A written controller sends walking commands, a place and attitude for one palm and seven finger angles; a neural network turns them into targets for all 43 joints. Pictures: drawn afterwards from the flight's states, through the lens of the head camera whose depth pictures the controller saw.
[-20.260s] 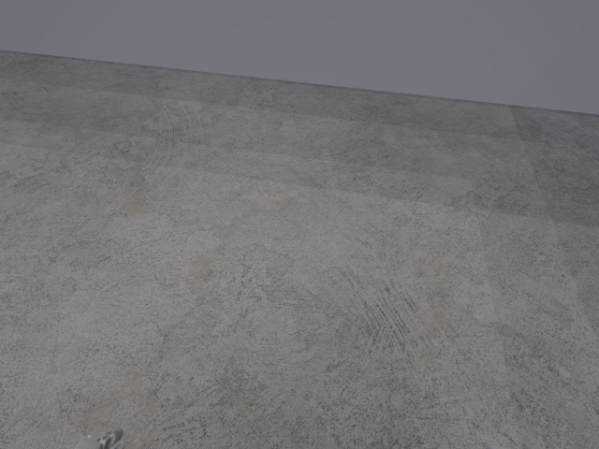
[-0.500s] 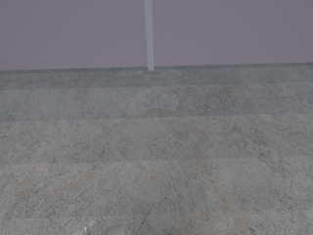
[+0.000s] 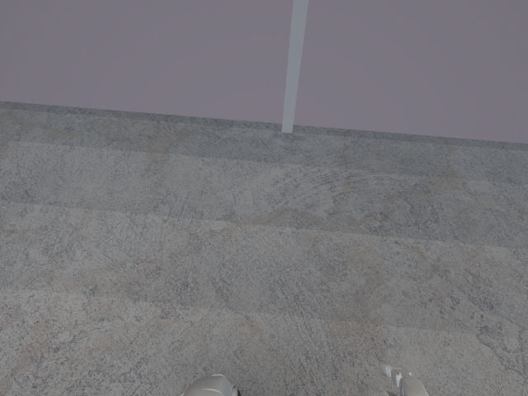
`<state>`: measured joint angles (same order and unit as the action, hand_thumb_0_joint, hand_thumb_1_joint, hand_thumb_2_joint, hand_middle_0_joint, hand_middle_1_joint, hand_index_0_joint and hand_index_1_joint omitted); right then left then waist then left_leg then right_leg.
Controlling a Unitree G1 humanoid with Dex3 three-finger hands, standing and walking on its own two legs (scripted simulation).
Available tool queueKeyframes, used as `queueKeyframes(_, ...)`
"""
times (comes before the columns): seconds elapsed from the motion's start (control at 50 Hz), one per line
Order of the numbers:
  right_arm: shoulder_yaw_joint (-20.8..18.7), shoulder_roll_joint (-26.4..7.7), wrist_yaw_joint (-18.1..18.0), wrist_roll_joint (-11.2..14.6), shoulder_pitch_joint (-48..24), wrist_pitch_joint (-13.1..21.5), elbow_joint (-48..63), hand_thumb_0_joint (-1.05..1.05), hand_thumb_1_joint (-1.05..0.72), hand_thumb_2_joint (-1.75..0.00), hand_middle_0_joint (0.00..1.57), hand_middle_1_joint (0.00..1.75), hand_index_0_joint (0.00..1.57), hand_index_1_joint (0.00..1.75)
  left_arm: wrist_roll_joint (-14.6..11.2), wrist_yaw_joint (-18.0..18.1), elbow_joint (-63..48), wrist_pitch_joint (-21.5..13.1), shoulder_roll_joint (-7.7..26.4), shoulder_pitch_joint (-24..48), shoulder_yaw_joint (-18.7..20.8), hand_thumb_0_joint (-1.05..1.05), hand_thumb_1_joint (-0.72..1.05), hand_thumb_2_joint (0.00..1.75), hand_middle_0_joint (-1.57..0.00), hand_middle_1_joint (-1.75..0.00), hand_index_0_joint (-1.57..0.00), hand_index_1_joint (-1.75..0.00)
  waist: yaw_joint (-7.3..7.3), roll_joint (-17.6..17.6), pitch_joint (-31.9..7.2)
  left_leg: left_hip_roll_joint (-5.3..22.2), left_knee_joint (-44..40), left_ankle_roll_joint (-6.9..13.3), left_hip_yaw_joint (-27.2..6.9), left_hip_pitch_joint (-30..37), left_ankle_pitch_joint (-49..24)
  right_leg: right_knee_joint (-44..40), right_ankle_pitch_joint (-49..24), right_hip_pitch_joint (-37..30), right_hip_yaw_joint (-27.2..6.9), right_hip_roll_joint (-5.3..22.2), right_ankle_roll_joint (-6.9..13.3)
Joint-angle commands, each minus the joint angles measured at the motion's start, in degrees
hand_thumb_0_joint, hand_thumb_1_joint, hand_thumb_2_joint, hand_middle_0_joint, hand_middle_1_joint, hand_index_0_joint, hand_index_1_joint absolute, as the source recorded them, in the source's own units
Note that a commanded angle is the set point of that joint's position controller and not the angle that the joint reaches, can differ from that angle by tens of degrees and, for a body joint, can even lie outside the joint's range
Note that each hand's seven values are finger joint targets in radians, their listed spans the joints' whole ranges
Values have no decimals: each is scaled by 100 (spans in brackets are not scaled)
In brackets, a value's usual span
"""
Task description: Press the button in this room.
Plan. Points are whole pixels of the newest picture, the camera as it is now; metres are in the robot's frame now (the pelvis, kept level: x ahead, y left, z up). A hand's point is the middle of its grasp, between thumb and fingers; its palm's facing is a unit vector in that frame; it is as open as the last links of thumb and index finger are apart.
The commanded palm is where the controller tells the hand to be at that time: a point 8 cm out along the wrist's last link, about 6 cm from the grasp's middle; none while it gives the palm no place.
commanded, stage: turn or walk to find it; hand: left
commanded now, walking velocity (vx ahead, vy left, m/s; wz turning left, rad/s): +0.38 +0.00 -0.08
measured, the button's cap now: out of the picture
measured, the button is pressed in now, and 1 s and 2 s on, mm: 0 0 0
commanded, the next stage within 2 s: stand and wait in 0.46 s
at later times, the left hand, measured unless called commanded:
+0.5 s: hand (230, 279) +0.33 +0.11 -0.14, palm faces -0.06 -0.97 -0.25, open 7.4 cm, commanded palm none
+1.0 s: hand (240, 308) +0.29 +0.08 -0.17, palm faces +0.04 -0.99 -0.09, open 7.3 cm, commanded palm none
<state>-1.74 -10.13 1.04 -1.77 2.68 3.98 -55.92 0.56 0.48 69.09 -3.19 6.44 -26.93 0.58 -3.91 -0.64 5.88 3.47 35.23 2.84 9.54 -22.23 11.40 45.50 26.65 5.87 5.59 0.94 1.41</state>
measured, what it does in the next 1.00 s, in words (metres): walks ahead: right foot, then left foot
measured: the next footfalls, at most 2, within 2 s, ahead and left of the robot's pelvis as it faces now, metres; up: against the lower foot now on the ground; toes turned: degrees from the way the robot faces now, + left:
right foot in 0.42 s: +0.30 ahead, -0.17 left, +0.00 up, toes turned -13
left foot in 0.86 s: +0.39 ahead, +0.05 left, +0.00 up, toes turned +5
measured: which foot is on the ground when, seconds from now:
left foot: down 0.00-0.44, up 0.46-0.84, down 0.86-1.00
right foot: up 0.00-0.40, down 0.42-1.00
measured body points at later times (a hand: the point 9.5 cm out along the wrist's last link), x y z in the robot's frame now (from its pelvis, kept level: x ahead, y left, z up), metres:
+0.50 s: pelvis +0.20 -0.07 +0.00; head +0.22 -0.10 +0.45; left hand +0.33 +0.16 -0.12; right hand +0.11 -0.28 -0.17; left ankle +0.09 +0.09 -0.66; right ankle +0.26 -0.16 -0.72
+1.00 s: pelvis +0.32 -0.06 +0.02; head +0.33 -0.03 +0.46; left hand +0.29 +0.14 -0.16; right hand +0.39 -0.28 -0.13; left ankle +0.35 +0.05 -0.72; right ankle +0.26 -0.16 -0.72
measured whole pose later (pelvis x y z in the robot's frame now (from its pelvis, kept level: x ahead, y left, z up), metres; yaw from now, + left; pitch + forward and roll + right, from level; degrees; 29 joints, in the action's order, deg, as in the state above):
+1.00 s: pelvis +0.32 -0.06 +0.02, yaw -3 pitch -1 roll -1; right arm -0.3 -7.7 -1.5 -0.3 8.5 1.7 -62.5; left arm 0.5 1.7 67.4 -0.7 6.3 -17.9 -0.4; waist -2.9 -2.5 2.3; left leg 2.9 28.9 1.2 7.5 -14.8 12.8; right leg 26.3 18.9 5.7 9.3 2.8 -0.6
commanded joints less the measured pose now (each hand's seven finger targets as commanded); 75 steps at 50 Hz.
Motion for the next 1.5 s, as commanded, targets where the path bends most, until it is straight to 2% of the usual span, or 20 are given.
queueKeyframes(0.0, -320, -1062, -175, 84, 2130, 8, -467, 0, -90, -90, 20, 30, 20, 30, -12, 13, -742, -209, 692, 781, 191, 0, 90, 90, -20, -30, -20, -30, 983, 651, -1065, 2306, -1541, 969, -2366, 3002, -2086, 3161, -98, 3147, -597, 459, -41)
queueKeyframes(0.02, -251, -772, -178, 69, 1781, 25, -374, 0, -90, -90, 20, 30, 20, 30, 12, -47, -739, -146, 668, 932, 214, 0, 90, 90, -20, -30, -20, -30, 790, 231, -495, 2092, -1824, 736, -1992, 2189, -1489, 3015, -392, 3018, -609, 631, -98)
queueKeyframes(0.06, -159, -475, -180, 57, 1601, 70, -386, 0, -90, -90, 20, 30, 20, 30, 98, -83, -710, 31, 356, 710, 215, 0, 90, 90, -20, -30, -20, -30, 479, 452, -91, 1667, -2172, 460, -1343, 1159, -1035, 2681, -729, 2593, -520, 696, -162)
queueKeyframes(0.14, -208, -399, -167, 66, 1455, 102, -295, 0, -90, -90, 20, 30, 20, 30, 106, -124, -895, 242, 258, 629, 280, 0, 90, 90, -20, -30, -20, -30, 194, 817, 88, 1340, -2667, 473, -716, 444, -103, 2122, -1536, 2599, -387, 857, -288)
queueKeyframes(0.3, -348, -779, -153, 12, 1945, 44, -476, 0, -90, -90, 20, 30, 20, 30, 86, -211, -1472, 166, 535, 1947, 298, 0, 90, 90, -20, -30, -20, -30, 486, 696, 59, 1418, -2229, 484, -551, 1432, -475, -600, -1559, 2220, 96, 670, -332)
queueKeyframes(0.34, -354, -798, -152, -8, 1998, -6, -504, 0, -90, -90, 20, 30, 20, 30, 100, -204, -1452, 117, 607, 1838, 321, 0, 90, 90, -20, -30, -20, -30, 392, 553, -8, 1425, -1830, 369, -563, 1321, -608, -1011, -1535, 1607, 209, 505, -241)
queueKeyframes(0.38, -322, -734, -131, 25, 1978, -31, -516, 0, -90, -90, 20, 30, 20, 30, 129, -175, -1059, 11, 944, 637, 405, 0, 90, 90, -20, -30, -20, -30, -178, -30, -643, 923, -111, 39, -105, 994, -1245, -1665, -1637, -136, 305, 273, -121)
queueKeyframes(0.4, -270, -460, -70, 78, 2086, -19, -454, 0, -90, -90, 20, 30, 20, 30, 171, -110, -822, -81, 1510, -173, 540, 0, 90, 90, -20, -30, -20, -30, -468, -1182, -1306, 458, 1664, -183, 223, -62, -77, -2101, -1224, -1402, -1080, 1449, 209)
queueKeyframes(0.42, -193, -269, -42, 111, 1976, -56, -173, 0, -90, -90, 20, 30, 20, 30, 73, -39, -702, -100, 2071, -619, 635, 0, 90, 90, -20, -30, -20, -30, -433, -2153, -1495, -172, 3167, -327, -109, -1291, 2212, -2801, -1611, -1876, -3182, 2605, 675)
queueKeyframes(0.44, -240, -445, -74, 119, 1727, -108, -135, 0, -90, -90, 20, 30, 20, 30, 19, 21, -794, -58, 1947, -192, 624, 0, 90, 90, -20, -30, -20, -30, -342, -1319, -1214, 139, 3763, -228, -774, -1418, 1972, -3116, -883, -1367, -3128, 2694, 828)
queueKeyframes(0.5, -228, -281, -76, 61, 1456, -163, -272, 0, -90, -90, 20, 30, 20, 30, 1, 21, -1094, -96, 1203, 1046, 364, 0, 90, 90, -20, -30, -20, -30, 154, -510, -335, 556, 3649, -315, -954, -1163, 773, -3174, -1734, 280, -1683, 2072, 535)
queueKeyframes(0.58, -157, -13, -105, 52, 2080, -377, -560, 0, -90, -90, 20, 30, 20, 30, 25, 50, -1004, -167, 801, 1190, 173, 0, 90, 90, -20, -30, -20, -30, 592, -769, -403, 456, 2744, -562, -731, -461, 391, -3079, -3971, 812, -259, 1499, 363)
queueKeyframes(0.64, -108, 36, -99, 73, 1923, -403, -515, 0, -90, -90, 20, 30, 20, 30, 30, 74, -964, -168, 772, 1160, 139, 0, 90, 90, -20, -30, -20, -30, 596, -694, -510, 401, 1966, -628, -618, -290, 189, -3014, -4420, 685, -65, 1390, 473)
queueKeyframes(0.74, -23, -5, -112, 104, 1157, -304, -378, 0, -90, -90, 20, 30, 20, 30, 39, 97, -714, -82, 893, 893, 147, 0, 90, 90, -20, -30, -20, -30, 311, -703, -530, 245, 397, -627, -437, 41, 164, -2759, -4488, 129, -256, 1417, 593)
queueKeyframes(0.8, 12, -81, -151, 96, 1213, -226, -486, 0, -90, -90, 20, 30, 20, 30, -3, 128, -556, -10, 844, 871, 131, 0, 90, 90, -20, -30, -20, -30, 390, -507, -600, 190, -733, -573, -436, 1021, -747, -2417, -3839, 362, -272, 1241, 386)
queueKeyframes(0.84, -28, -457, -189, 91, 1504, -126, -602, 0, -90, -90, 20, 30, 20, 30, -10, 169, -487, 46, 576, 544, 73, 0, 90, 90, -20, -30, -20, -30, 381, 529, -853, 795, -888, -338, -932, 1882, -2934, -1941, -2504, 708, -117, 780, 3)
queueKeyframes(0.86, -45, -585, -221, 90, 1518, -153, -650, 0, -90, -90, 20, 30, 20, 30, -10, 196, -457, 89, 447, 428, 38, 0, 90, 90, -20, -30, -20, -30, 355, 872, -818, 1129, -901, -105, -1102, 1890, -3228, -2012, -1565, 741, -47, 603, -138)
queueKeyframes(0.9, 17, -513, -294, 109, 1287, -206, -693, 0, -90, -90, 20, 30, 20, 30, -24, 179, -335, 167, 412, 429, -2, 0, 90, 90, -20, -30, -20, -30, 328, 1364, -705, 1128, -1311, 127, -1274, 1544, -2631, -2096, -1121, 472, 41, 546, -296)
queueKeyframes(1.08, 35, -295, -316, 144, 1299, -223, -767, 0, -90, -90, 20, 30, 20, 30, 0, 186, -237, 136, 487, 432, -53, 0, 90, 90, -20, -30, -20, -30, 425, 16, -616, 618, -1318, -148, -823, 1696, -1848, -2652, -2345, 235, -156, 776, -201)
queueKeyframes(1.48, 85, -228, -272, 156, 1753, -266, -1031, 0, -90, -90, 20, 30, 20, 30, -30, 239, -382, 237, 590, 405, -43, 0, 90, 90, -20, -30, -20, -30, 356, 0, -54, 481, -1761, -132, -824, 1298, -794, -2793, -1643, 198, -166, 806, -173)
